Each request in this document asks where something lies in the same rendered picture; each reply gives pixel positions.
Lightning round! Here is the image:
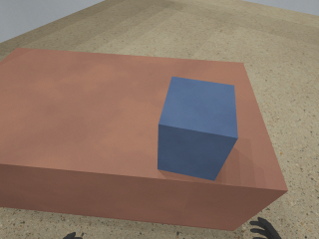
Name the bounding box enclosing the pedestal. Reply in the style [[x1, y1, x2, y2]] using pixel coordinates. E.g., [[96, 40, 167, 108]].
[[0, 47, 288, 231]]

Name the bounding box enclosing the carton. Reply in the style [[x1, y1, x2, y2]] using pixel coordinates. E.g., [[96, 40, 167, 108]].
[[158, 77, 238, 181]]

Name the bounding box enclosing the right robot hand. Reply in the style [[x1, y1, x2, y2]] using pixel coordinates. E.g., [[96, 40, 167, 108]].
[[249, 216, 282, 239]]

